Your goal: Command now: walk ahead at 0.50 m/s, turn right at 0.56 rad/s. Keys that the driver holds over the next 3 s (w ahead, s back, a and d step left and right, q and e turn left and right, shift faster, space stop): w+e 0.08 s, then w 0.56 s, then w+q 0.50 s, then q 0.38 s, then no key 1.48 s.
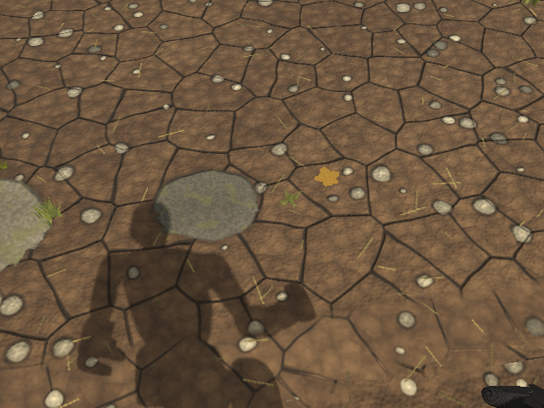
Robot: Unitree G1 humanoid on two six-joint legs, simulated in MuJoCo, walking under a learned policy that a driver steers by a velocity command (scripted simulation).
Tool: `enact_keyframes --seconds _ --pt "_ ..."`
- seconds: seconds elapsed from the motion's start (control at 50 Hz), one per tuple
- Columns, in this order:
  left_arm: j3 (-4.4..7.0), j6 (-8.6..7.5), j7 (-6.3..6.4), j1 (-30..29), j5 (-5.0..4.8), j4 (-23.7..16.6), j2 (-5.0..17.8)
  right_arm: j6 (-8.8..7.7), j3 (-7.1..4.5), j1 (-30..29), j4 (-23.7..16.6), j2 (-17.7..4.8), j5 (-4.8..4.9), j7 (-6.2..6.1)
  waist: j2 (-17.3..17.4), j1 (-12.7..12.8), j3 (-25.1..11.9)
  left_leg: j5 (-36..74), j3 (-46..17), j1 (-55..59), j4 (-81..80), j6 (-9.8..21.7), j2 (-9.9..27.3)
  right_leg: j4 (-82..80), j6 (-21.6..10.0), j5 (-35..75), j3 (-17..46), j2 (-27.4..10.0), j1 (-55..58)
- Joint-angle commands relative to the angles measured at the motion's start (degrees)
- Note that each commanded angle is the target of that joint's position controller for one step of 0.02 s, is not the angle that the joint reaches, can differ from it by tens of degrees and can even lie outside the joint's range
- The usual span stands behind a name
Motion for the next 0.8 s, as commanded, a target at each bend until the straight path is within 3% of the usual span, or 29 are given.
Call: enact_keyframes --seconds 0.02,0.08,0.12,0.14,0.16,0.18,0.2,0.22,0.24,0.26,0.3,0.36,0.42,0.5,0.56,0.6,0.62,0.64,0.66,0.68,0.7,0.72,0.74,0.76,0.8 --pt "2.97 -0.2 0.69 0.96 -0.62 -2.74 10.1 -0.92 -1.19 -3.88 -4.02 -4.25 1.06 0.32 -6.93 0.79 -3.42 8.3 3.53 13.34 -8.73 -0.44 -5.16 -4.28 -8.0 7.8 8.69 -10.49 -7.26" --pt "2.92 0.08 0.74 0.86 -0.56 -2.59 9.35 -1.42 -2.8 -1.88 -3.81 -6.94 1.58 0.44 -8.88 -1.2 -3.93 3.25 1.24 15.86 -11.95 1.97 -4.54 1.28 -5.75 3.11 14.8 -13.36 -2.16" --pt "2.03 0.07 0.53 0.84 0.11 -2.61 6.33 -1.84 -4.06 5.8 -1.85 -8.15 1.02 0.27 -9.01 -5.1 -6.56 0.96 2.71 25.52 -14.05 5.07 -3.67 9.0 -3.19 5.58 13.2 -11.35 -2.17" --pt "0.6 -0.12 0.18 2.07 0.86 -3.26 2.32 -2.08 -4.8 12.75 -1.5 -10.69 -0.08 -0.05 -3.22 -7.77 -13.03 -3.45 -5.57 36.82 -14.61 8.59 4.72 23.7 -1.02 -0.09 8.97 -7.87 -6.26" --pt "-0.68 -0.92 -0.03 11.29 -0.36 -4.06 -1.75 -1.31 -6.24 17.31 0.66 -16.42 -0.94 0.23 16.25 -4.03 -19.05 -15.39 -33.03 53.43 -21.35 18.73 16.99 44.1 3.07 -19.71 1.48 0.18 -24.68" --pt "0.09 -1.05 0.15 11.17 -1.61 -2.84 3.63 -1.02 -5.86 18.85 1.39 -12.66 0.62 0.85 14.61 -5.87 -17.13 -32.74 -44.51 53.45 -26.17 20.32 18.8 52.8 3.7 -19.78 2.94 -2.97 -34.0" --pt "1.08 -0.88 0.27 4.14 -1.5 -3.49 7.41 -0.89 -4.84 16.06 0.7 -8.83 0.89 0.68 7.57 -7.63 -9.73 -32.61 -36.22 47.63 -27.01 17.93 16.07 55.13 3.53 -14.29 2.92 -5.24 -35.94" --pt "1.17 -0.77 0.53 -1.09 -0.44 -4.74 7.75 -0.6 -4.25 13.3 0.55 -7.35 0.37 0.58 3.16 -7.41 -6.08 -24.7 -27.55 41.48 -26.45 16.28 13.26 53.81 3.44 -10.25 0.84 -7.08 -34.65" --pt "1.08 -0.98 0.53 -4.01 0.51 -5.75 6.96 -0.42 -3.78 11.72 0.88 -6.11 0.0 0.6 2.22 -6.76 -3.25 -17.19 -21.67 36.6 -26.86 16.2 10.8 50.58 3.24 -7.8 0.43 -8.35 -33.67" --pt "1.08 -1.09 0.26 -4.11 0.56 -6.01 5.97 -0.49 -3.37 10.87 1.22 -5.14 -0.22 0.45 3.75 -5.29 -2.39 -11.82 -17.43 33.54 -27.85 15.83 8.89 47.64 3.1 -5.88 0.12 -9.89 -31.11" --pt "0.66 -0.98 -0.12 -2.86 0.37 -5.35 4.07 -0.76 -3.13 11.02 2.31 -4.25 0.31 0.38 5.54 -4.07 -2.75 -5.95 -12.88 31.85 -29.65 16.22 7.14 42.91 3.27 -4.86 -1.71 -10.76 -28.24" --pt "-0.28 -1.07 -0.39 -6.36 0.87 -6.1 1.94 -0.72 -3.73 12.26 3.98 -6.45 1.11 0.24 3.81 -4.54 -1.7 0.63 -8.91 31.45 -31.94 17.81 7.81 33.39 4.08 -1.76 -3.58 -11.52 -28.95" --pt "-1.01 -1.65 -0.98 -11.4 0.73 -6.66 0.66 -0.09 -4.03 13.13 5.45 -8.06 1.45 0.07 3.08 -6.14 -1.04 3.01 -4.18 31.13 -32.89 16.93 6.74 22.26 4.47 6.92 -4.97 -11.26 -26.29" --pt "-0.99 -2.15 -1.79 -17.62 0.06 -7.85 1.11 0.65 -4.04 16.37 7.88 -8.99 2.09 0.19 2.96 -8.31 0.2 4.24 -1.57 32.23 -32.08 15.78 6.8 13.38 4.46 12.79 -6.69 -9.46 -22.12" --pt "-0.67 -2.55 -2.5 -20.35 -0.15 -9.15 1.96 1.51 -4.23 17.71 9.34 -9.68 2.36 0.07 3.21 -8.13 1.12 6.7 -2.34 36.38 -29.98 14.9 8.85 9.63 2.61 9.69 -6.92 -8.71 -21.52" --pt "0.09 -2.77 -2.61 -17.17 0.07 -8.54 3.41 2.13 -4.5 16.74 9.71 -10.69 2.5 -0.23 3.54 -5.16 -0.61 15.69 -1.29 37.77 -25.5 13.59 8.86 6.54 0.75 7.9 -8.23 -7.26 -15.12" --pt "1.12 -2.71 -2.29 -11.48 0.46 -6.75 5.1 2.31 -4.35 16.22 9.71 -10.38 2.64 -0.4 2.75 -2.02 -4.18 23.91 1.11 36.67 -18.78 12.36 6.78 4.56 -0.68 8.65 -9.46 -5.92 -6.16" --pt "2.46 -2.52 -1.69 -2.78 0.8 -4.57 7.95 2.19 -3.63 15.82 9.16 -8.79 2.09 -0.55 1.51 1.98 -10.19 23.17 3.6 30.9 -7.74 10.45 4.07 5.66 -2.89 9.78 -6.7 -8.69 7.36" --pt "3.73 -2.13 -1.02 5.69 2.12 -3.83 13.53 1.37 -1.85 18.24 6.85 -3.83 0.92 -0.42 -8.66 3.58 -19.35 3.25 7.0 11.08 13.72 6.65 -2.32 6.61 -9.69 8.18 13.42 -23.76 29.23" --pt "3.45 -1.66 -1.06 7.47 1.27 -2.98 12.32 0.4 -1.16 20.3 7.12 -2.26 1.64 -0.37 -17.67 3.25 -23.62 -28.33 2.25 -1.42 26.45 5.47 -7.25 -1.03 -14.6 -0.92 31.58 -30.6 34.06" --pt "2.3 -1.65 -1.03 5.42 0.8 -2.74 8.6 -0.01 -2.81 16.28 6.75 -7.8 3.08 -0.08 -11.52 3.93 -15.59 -26.48 -1.17 -6.66 31.11 5.82 -4.14 -2.96 -12.34 -6.02 26.83 -28.76 27.76" --pt "1.62 -1.7 -0.98 2.17 0.77 -2.91 6.76 -0.04 -2.99 12.51 5.69 -8.1 3.63 0.11 -9.32 2.57 -9.73 -21.55 0.16 -7.01 30.08 6.15 -1.73 -4.29 -10.35 -4.79 18.73 -26.46 20.56" --pt "1.11 -1.99 -1.22 -1.15 1.12 -2.7 5.17 0.26 -2.99 10.71 5.53 -7.23 2.95 0.04 -6.45 0.78 -5.72 -17.43 0.83 -5.33 27.17 5.78 0.01 -6.7 -9.24 -1.58 13.55 -23.92 13.54" --pt "0.75 -2.51 -1.39 -3.61 1.45 -2.62 3.65 0.96 -3.32 10.9 5.81 -6.75 2.31 -0.1 -7.13 -1.1 -3.7 -14.4 0.36 -2.69 24.68 5.45 1.47 -8.73 -8.33 1.88 9.45 -22.07 8.7" --pt "0.99 -3.54 -1.5 -5.64 1.75 -1.75 3.3 2.42 -3.08 13.43 6.95 -4.24 2.41 -0.11 -7.91 -3.44 -2.55 -11.02 0.17 1.99 23.67 4.41 2.02 -12.06 -8.14 7.36 3.83 -20.82 2.62"
Next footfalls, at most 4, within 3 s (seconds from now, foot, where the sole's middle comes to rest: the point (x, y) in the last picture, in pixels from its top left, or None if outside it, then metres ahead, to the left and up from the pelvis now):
0.14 left None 0.27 0.16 -0.78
0.64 right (358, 396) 0.48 -0.13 -0.78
1.18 left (268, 279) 0.79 0.10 -0.78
1.66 right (327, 231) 0.96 -0.06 -0.78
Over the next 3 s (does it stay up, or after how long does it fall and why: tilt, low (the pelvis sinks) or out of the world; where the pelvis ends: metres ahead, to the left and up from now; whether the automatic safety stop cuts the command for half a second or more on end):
stays up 0.83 0.04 -0.01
